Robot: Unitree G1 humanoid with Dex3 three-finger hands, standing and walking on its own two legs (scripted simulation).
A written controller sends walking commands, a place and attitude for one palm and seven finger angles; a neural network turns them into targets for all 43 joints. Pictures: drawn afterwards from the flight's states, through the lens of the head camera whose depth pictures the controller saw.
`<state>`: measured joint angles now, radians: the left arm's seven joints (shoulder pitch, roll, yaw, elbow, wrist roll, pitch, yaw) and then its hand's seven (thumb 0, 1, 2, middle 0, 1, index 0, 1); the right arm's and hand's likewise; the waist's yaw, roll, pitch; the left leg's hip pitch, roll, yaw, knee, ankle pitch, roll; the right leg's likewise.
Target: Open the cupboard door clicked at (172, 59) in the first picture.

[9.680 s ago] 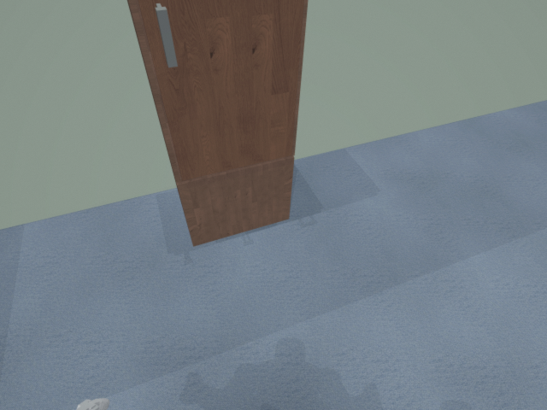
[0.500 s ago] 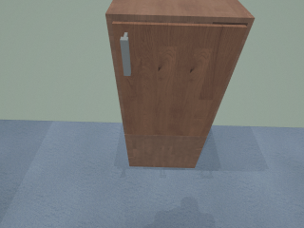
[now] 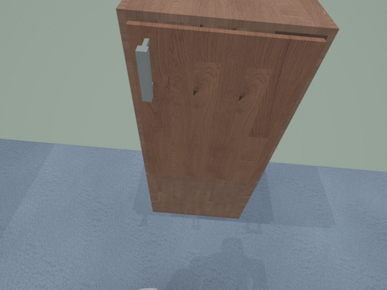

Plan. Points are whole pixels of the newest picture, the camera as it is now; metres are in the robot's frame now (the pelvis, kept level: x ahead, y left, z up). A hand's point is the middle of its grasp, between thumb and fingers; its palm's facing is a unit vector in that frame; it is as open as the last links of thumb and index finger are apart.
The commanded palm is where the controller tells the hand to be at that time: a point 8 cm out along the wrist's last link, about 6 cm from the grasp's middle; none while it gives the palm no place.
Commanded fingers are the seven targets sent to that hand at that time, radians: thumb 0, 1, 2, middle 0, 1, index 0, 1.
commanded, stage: come to a stop and stand still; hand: left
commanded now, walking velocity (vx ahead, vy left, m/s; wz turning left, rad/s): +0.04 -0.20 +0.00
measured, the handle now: (147, 70) +0.54 +0.17 +0.15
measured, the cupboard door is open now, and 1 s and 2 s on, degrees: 0 0 0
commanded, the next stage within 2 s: look again from close up in 1.00 s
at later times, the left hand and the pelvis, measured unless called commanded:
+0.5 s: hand out of the picture +0.06 +0.13 -0.17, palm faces +0.01 -0.97 -0.23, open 7.3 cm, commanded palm none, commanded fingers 0.00 0.90 0.90 -0.20 -0.30 -0.20 -0.30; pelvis +0.03 -0.05 -0.01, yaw -1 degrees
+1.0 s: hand out of the picture +0.04 +0.18 -0.16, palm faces -0.03 -0.95 -0.30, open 7.4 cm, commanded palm none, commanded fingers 0.00 0.90 0.90 -0.20 -0.30 -0.20 -0.30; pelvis +0.01 -0.03 -0.01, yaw -3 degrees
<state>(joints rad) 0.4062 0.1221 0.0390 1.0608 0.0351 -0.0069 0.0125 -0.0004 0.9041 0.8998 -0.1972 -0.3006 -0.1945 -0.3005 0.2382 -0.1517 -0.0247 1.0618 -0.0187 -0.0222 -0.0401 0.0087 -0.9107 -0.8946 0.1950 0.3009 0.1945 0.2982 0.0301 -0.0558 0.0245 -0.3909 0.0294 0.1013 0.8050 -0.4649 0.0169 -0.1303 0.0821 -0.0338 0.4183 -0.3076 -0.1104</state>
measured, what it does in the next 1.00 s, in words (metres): steps on the spot: left foot, then right foot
